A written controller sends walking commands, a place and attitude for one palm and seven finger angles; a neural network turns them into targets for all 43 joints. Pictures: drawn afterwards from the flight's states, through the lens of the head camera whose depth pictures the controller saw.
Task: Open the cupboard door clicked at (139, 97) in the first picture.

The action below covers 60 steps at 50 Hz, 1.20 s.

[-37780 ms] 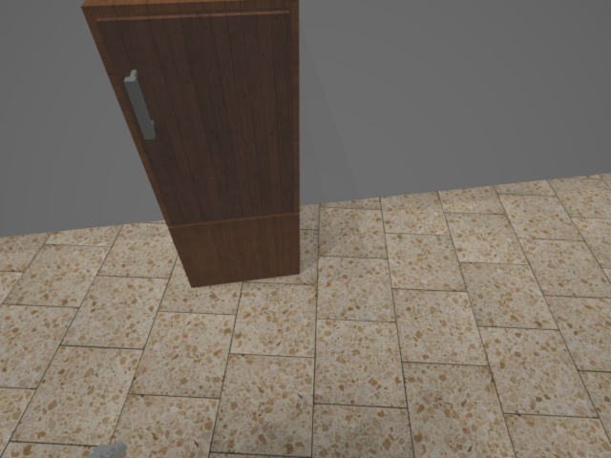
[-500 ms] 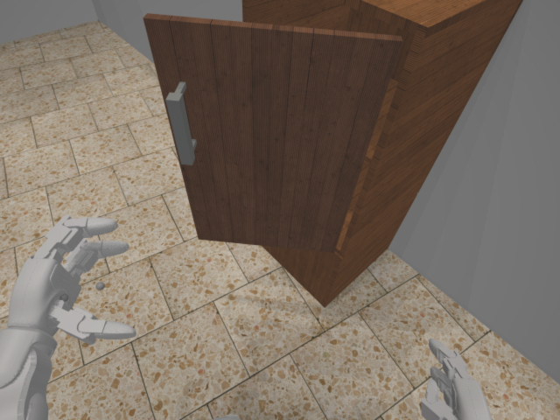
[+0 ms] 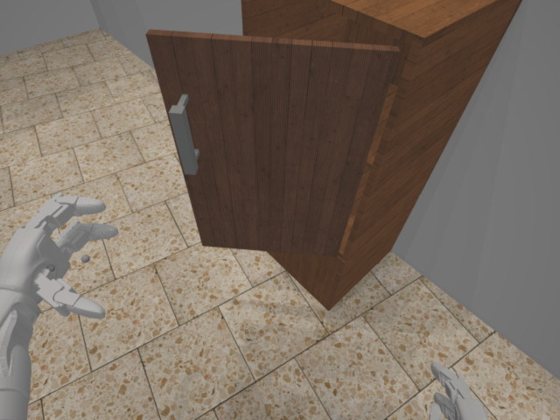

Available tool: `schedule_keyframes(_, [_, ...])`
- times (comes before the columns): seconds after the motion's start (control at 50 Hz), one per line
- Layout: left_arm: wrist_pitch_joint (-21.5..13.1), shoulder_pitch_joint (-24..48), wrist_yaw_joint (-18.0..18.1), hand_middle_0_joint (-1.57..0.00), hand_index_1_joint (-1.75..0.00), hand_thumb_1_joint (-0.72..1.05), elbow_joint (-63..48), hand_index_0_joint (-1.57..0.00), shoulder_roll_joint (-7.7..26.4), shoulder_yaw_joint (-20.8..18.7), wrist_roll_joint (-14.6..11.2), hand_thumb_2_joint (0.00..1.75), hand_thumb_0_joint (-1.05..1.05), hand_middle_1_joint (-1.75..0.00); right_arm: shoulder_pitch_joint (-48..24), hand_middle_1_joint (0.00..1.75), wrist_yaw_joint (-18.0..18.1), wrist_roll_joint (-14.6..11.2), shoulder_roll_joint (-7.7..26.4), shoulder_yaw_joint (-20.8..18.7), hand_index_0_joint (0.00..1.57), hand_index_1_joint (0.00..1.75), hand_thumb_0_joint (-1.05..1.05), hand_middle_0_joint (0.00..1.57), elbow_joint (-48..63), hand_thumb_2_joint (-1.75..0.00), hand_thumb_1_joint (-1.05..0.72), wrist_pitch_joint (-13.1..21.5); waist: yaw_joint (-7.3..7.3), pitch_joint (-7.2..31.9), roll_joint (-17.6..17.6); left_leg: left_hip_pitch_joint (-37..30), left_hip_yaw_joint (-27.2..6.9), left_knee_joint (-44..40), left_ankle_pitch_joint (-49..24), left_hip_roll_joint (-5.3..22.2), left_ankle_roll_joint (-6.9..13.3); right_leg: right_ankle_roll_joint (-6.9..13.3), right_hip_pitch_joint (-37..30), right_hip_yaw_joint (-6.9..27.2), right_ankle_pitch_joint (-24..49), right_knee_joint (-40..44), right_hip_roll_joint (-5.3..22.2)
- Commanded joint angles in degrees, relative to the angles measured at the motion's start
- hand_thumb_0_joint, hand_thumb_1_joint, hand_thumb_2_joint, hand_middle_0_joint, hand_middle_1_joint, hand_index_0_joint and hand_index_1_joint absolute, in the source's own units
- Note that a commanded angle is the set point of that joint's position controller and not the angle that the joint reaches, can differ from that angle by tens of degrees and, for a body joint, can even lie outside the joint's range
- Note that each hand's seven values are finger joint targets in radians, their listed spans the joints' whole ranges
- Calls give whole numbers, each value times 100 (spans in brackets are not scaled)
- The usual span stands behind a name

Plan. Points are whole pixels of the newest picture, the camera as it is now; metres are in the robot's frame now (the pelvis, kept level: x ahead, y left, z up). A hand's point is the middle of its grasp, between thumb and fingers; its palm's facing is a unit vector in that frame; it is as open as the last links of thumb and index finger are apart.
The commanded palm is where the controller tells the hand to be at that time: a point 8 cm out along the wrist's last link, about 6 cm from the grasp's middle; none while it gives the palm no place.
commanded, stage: raise the hand with hooked fingers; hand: left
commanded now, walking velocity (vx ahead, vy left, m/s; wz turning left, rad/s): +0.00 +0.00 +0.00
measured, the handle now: (187, 135) +0.58 +0.21 +0.07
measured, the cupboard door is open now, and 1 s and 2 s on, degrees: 43 43 43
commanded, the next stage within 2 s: move the hooked fingers beside the handle in 0.36 s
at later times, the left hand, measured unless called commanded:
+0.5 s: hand (97, 263) +0.29 +0.26 +0.08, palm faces +0.02 -1.00 -0.02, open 14.0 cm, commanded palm +0.27 +0.31 +0.09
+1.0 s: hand (116, 217) +0.37 +0.27 +0.08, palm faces +0.01 -1.00 +0.00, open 13.9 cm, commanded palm +0.34 +0.31 +0.08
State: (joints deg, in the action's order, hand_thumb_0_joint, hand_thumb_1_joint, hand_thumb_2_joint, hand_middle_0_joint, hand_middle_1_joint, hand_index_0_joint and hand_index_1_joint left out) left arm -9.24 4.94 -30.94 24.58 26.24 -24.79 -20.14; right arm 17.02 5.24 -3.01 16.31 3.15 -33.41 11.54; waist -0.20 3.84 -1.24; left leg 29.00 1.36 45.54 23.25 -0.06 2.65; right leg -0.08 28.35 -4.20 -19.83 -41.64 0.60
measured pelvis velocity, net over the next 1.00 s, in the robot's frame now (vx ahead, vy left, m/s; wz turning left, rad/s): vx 0.00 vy -0.02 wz -0.02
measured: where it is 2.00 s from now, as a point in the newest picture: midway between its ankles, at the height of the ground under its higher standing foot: outside the picture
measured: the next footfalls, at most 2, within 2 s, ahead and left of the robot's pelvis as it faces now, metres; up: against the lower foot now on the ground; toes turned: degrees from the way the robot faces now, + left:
none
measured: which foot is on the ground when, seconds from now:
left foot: down 0.00-1.00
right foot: down 0.00-1.00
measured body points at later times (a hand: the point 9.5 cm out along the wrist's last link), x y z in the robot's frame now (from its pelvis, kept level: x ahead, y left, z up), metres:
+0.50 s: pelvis +0.00 -0.01 +0.00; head +0.03 -0.01 +0.45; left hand +0.28 +0.31 +0.09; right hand +0.16 -0.26 -0.08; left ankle +0.00 +0.08 -0.71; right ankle +0.01 -0.13 -0.71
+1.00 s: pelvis +0.00 -0.02 -0.01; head +0.06 -0.01 +0.44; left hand +0.36 +0.32 +0.08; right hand +0.09 -0.29 -0.10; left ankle +0.00 +0.08 -0.71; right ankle +0.01 -0.13 -0.71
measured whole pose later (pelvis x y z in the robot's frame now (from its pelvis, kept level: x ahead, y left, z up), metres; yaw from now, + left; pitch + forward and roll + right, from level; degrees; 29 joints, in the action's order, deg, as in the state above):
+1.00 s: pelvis +0.00 -0.02 -0.01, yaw -1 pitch +11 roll -1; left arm -14.3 22.1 -31.5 45.5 30.8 -28.7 -16.4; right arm 19.5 4.7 -2.6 17.2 2.4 -34.1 7.0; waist -3.0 3.9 -0.2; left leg 34.1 1.9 47.1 23.6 1.4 1.4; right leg 1.2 34.4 -3.6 -20.3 -44.1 -0.8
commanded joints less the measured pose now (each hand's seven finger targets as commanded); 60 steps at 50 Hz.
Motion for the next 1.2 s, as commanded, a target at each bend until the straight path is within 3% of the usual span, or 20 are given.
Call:
schedule_keyframes(0.0, [-479,1149,45,-30,-120,-50,-1290,-30,1453,-590,-180,30,0,-120,-293,30,0,39,847,-375,20,30,0,20,898,-90,-90,343,140,1227,-425,-734,-425,-801,-1924,35,-257,242,-489,36,1236,323,-197])
schedule_keyframes(0.02, [-565,1250,105,-30,-120,-50,-1489,-30,1571,-696,-156,30,0,-120,-258,30,-13,54,824,-385,20,30,0,20,916,-90,-90,343,142,1428,-591,-873,-423,-807,-1988,34,-262,237,-506,56,1252,324,-201])
schedule_keyframes(0.12, [-752,1203,258,-30,-120,-50,-1393,-30,1427,-619,-92,30,0,-120,-230,30,-2,59,805,-384,20,30,0,20,868,-90,-90,316,38,1206,-458,-726,-379,-832,-1616,41,-213,212,-429,77,1033,372,-207])
schedule_keyframes(0.16, [-705,1169,221,-30,-120,-50,-1233,-30,1337,-544,-84,30,0,-120,-262,30,25,40,796,-377,20,30,0,20,853,-90,-90,311,26,1106,-616,-673,-349,-849,-1417,21,-198,210,-380,110,905,418,-185])
schedule_keyframes(0.24, [-624,1206,117,-30,-120,-50,-1236,-30,1377,-512,-90,30,0,-120,-264,30,62,27,809,-379,20,30,0,20,863,-90,-90,307,17,1247,-479,-685,-333,-816,-1443,11,-159,196,-504,150,995,457,-179])
schedule_keyframes(0.38, [-642,1209,89,-30,-120,-50,-1081,-30,1329,-541,-178,30,0,-120,-301,30,86,24,799,-356,20,30,0,20,847,-90,-90,324,10,1122,-185,-512,-314,-774,-1354,2,-150,168,-511,178,986,480,-174])
schedule_keyframes(0.44, [-665,1273,88,-30,-120,-50,-1140,-30,1406,-571,-152,30,0,-120,-291,30,76,34,792,-353,20,30,0,20,846,-90,-90,319,42,1266,-365,-611,-297,-741,-1590,-3,-154,183,-582,187,1234,416,-173])
schedule_keyframes(0.52, [-659,2276,93,-30,-120,-50,-716,-30,1549,-457,-30,30,0,-120,-239,30,132,27,819,-318,20,30,0,20,695,-90,-90,254,-176,984,-354,-423,-293,-697,-1199,-2,-145,160,-305,260,884,475,-157])
schedule_keyframes(0.54, [-663,2278,85,-30,-120,-50,-549,-30,1464,-423,-42,30,0,-120,-210,30,144,17,805,-332,20,30,0,20,688,-90,-90,254,-180,1012,-224,-432,-290,-693,-1139,-7,-135,149,-295,264,816,494,-154])
schedule_keyframes(0.56, [-680,2400,64,-30,-120,-50,-461,-30,1509,-394,-1,30,0,-120,-189,30,159,9,829,-331,20,30,0,20,659,-90,-90,250,-188,1057,-381,-435,-283,-684,-1115,-7,-143,160,-254,267,777,484,-143])
schedule_keyframes(0.6, [-720,2650,23,-30,-120,-50,-250,-30,1701,-473,21,30,0,-120,-125,30,168,29,861,-334,20,30,0,20,625,-90,-90,222,-175,1240,-254,-411,-283,-604,-1258,-1,-135,173,-393,323,942,428,-144])
schedule_keyframes(0.66, [-769,3051,-26,-30,-120,-50,0,-30,1761,-420,107,30,0,-120,-63,30,163,29,848,-334,20,30,0,20,578,-90,-90,179,-211,1507,-448,-439,-255,-545,-1393,-20,-129,159,-417,347,1131,366,-124])
schedule_keyframes(0.72, [-799,2965,-68,-30,-120,-50,368,-30,2084,-709,117,30,0,-120,46,30,115,47,888,-351,20,30,0,20,570,-90,-90,108,-94,1693,-347,-317,-241,-478,-1684,-10,-134,176,-635,358,1489,259,-136])
schedule_keyframes(0.74, [-798,2886,-83,-30,-120,-50,398,-30,2014,-668,115,30,0,-120,48,30,97,40,876,-359,20,30,0,20,597,-90,-90,81,-88,1768,-363,-330,-218,-476,-1721,-22,-131,163,-654,364,1559,252,-132])
schedule_keyframes(0.8, [-779,3000,-93,-30,-120,-50,622,-30,1973,-610,107,30,0,-120,115,30,49,48,899,-367,20,30,0,20,636,-90,-90,10,-84,1665,-362,-254,-214,-474,-1825,-4,-139,184,-573,324,1659,203,-154])
schedule_keyframes(0.9, [-813,3167,-67,-30,-120,-50,1010,-30,2309,-856,172,30,0,-120,306,30,-5,58,975,-412,20,30,0,20,651,-90,-90,-160,-112,1593,-88,46,-165,-448,-1712,14,-112,155,-570,367,1669,184,-161])
schedule_keyframes(0.98, [-1040,3752,-70,-30,-120,-50,1050,-30,2454,-848,281,30,0,-120,409,30,-14,60,980,-435,20,30,0,20,581,-90,-90,-245,-224,1786,-380,-30,-170,-416,-1652,18,-101,145,-430,394,1550,157,-176])
schedule_keyframes(1.04, [-1197,4162,-122,-30,-120,-50,941,-30,2321,-647,304,30,0,-120,481,30,-10,75,949,-444,20,30,0,20,540,-90,-90,-294,-292,2034,-755,-376,-206,-360,-1869,31,-109,174,-250,354,1593,103,-220])
schedule_keyframes(1.12, [-1197,4395,-174,-30,-120,-50,1274,-30,2287,-566,309,30,0,-120,620,30,4,70,1002,-469,20,30,0,20,429,-90,-90,-375,-348,2124,-608,-518,-299,-339,-2106,83,-126,183,-56,274,1632,62,-248])
schedule_keyframes(1.18, [-1008,4492,-140,-30,-120,-50,1947,-30,2236,-465,391,30,0,-120,653,30,-1,59,1031,-445,20,30,0,20,374,-90,-90,-466,-415,1695,-408,-169,-303,-402,-1686,87,-125,164,179,223,1316,111,-217])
